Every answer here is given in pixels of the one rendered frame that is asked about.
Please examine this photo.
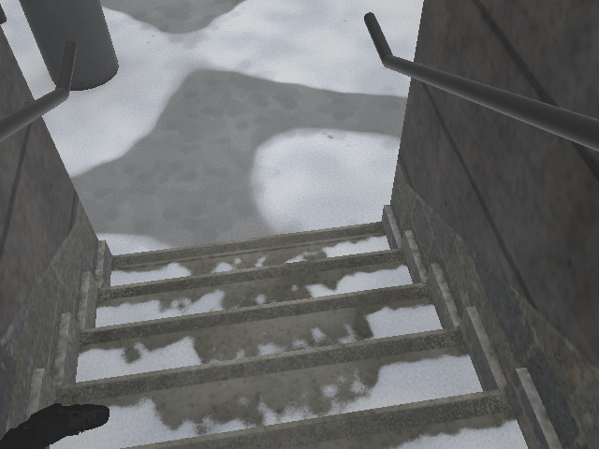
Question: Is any left robot hand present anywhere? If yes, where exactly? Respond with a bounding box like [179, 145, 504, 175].
[0, 403, 110, 449]

